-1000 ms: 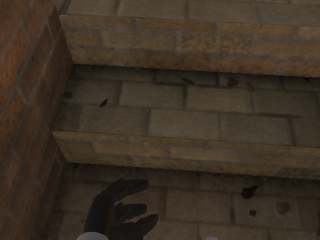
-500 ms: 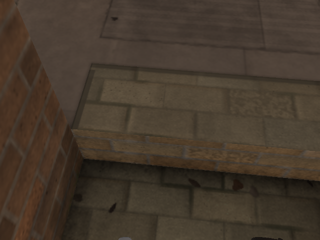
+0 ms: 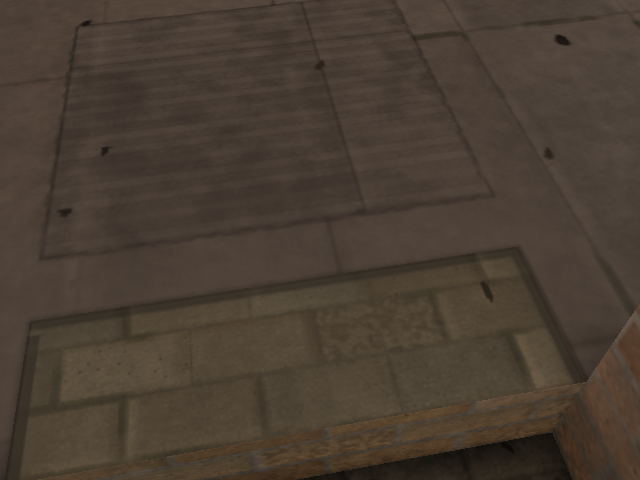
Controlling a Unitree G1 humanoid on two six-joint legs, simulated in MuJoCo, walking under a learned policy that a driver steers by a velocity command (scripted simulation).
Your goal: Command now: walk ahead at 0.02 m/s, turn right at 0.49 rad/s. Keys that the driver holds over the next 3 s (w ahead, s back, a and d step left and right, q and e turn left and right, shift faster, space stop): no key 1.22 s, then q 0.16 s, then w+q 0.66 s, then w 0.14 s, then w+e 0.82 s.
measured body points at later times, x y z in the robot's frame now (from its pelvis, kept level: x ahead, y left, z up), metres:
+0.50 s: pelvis +0.03 +0.03 +0.02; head +0.03 +0.09 +0.47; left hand +0.15 +0.25 -0.13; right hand +0.15 -0.17 -0.07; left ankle -0.03 +0.13 -0.72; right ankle -0.06 -0.13 -0.63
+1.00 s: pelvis +0.00 -0.02 +0.03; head +0.01 -0.01 +0.48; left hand +0.07 +0.19 -0.11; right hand +0.04 -0.25 -0.12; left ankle -0.03 +0.13 -0.72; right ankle -0.02 -0.09 -0.72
